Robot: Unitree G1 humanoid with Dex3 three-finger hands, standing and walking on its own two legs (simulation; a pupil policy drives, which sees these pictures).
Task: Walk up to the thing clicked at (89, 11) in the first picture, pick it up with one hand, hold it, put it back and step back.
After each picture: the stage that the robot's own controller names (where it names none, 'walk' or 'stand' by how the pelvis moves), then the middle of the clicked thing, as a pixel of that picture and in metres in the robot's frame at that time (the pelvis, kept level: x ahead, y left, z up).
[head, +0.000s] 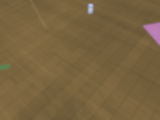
stand; (90, 8) +2.04 -0.15 -0.72
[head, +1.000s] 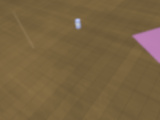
walk; (78, 23) +1.91 +0.15 -0.70
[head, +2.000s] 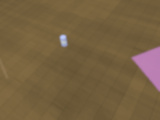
walk; (63, 40) +1.31 +0.29 -0.72
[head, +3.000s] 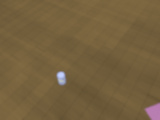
walk; (61, 78) +0.81 +0.22 -0.71
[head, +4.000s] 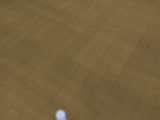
walk; (61, 117) +0.46 +0.15 -0.69
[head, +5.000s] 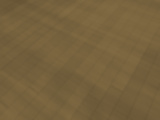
stand; out of the picture +0.31 +0.16 -0.72
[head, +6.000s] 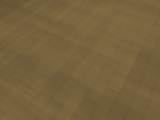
stand; out of the picture +0.30 +0.17 -0.72
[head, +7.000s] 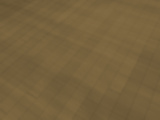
stand; out of the picture +0.31 +0.17 -0.73
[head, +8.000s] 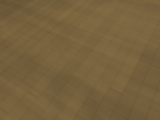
stand; out of the picture +0.30 +0.17 -0.73
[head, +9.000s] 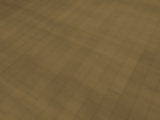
stand; out of the picture +0.29 +0.17 -0.73
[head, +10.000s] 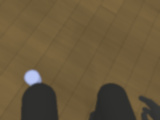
go down; (33, 79) +0.37 +0.20 -0.38
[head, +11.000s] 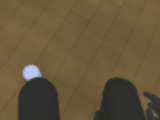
go down; (33, 75) +0.37 +0.22 -0.31
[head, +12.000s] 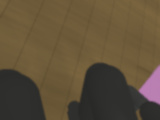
close in; out of the picture +0.34 +0.26 -0.22
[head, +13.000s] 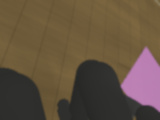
close; out of the picture +0.35 +0.25 -0.21
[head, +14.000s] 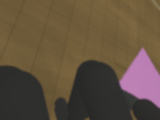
lift; out of the picture +0.33 +0.24 -0.22
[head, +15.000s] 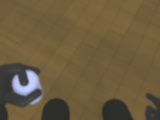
lift; (29, 88) +0.30 +0.18 -0.02
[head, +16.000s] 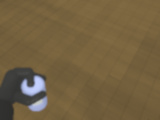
hold; (35, 94) +0.30 +0.17 +0.01
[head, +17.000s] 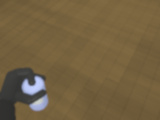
hold; (36, 94) +0.31 +0.17 -0.01
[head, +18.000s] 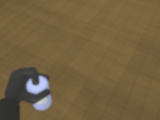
hold; (40, 93) +0.31 +0.16 -0.01
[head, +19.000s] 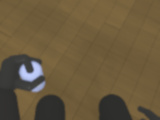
crouch; (33, 77) +0.36 +0.18 -0.09
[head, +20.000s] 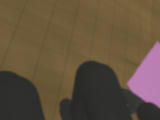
lower; out of the picture +0.36 +0.27 -0.22
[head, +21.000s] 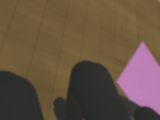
lower; out of the picture +0.37 +0.27 -0.22
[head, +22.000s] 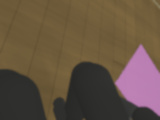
lower; out of the picture +0.36 +0.27 -0.23
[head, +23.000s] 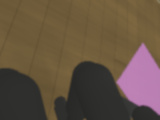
lower; out of the picture +0.36 +0.27 -0.23
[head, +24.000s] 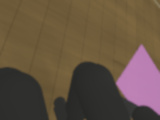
loosen; out of the picture +0.35 +0.27 -0.23
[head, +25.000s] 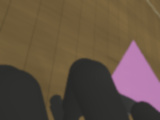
withdraw; out of the picture +0.34 +0.25 -0.22
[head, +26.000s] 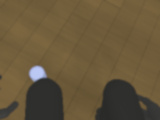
walk; (38, 75) +0.38 +0.21 -0.34
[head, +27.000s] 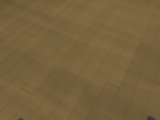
stand; out of the picture +0.30 +0.16 -0.66
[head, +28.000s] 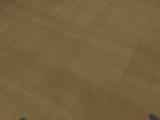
stand; out of the picture +0.32 +0.18 -0.66
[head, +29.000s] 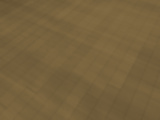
stand; out of the picture +0.33 +0.16 -0.70
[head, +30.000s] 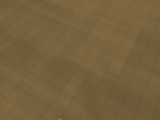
walk; out of the picture +0.34 +0.17 -0.71
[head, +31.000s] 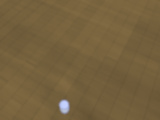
walk; (64, 106) +0.44 +0.10 -0.70
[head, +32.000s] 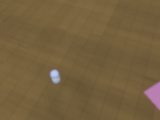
walk; (55, 76) +0.71 +0.24 -0.69
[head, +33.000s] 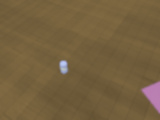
stand; (63, 67) +0.96 +0.18 -0.70
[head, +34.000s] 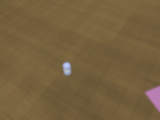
stand; (67, 68) +0.94 +0.16 -0.73
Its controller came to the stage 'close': yes
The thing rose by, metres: 0.70
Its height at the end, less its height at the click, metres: +0.00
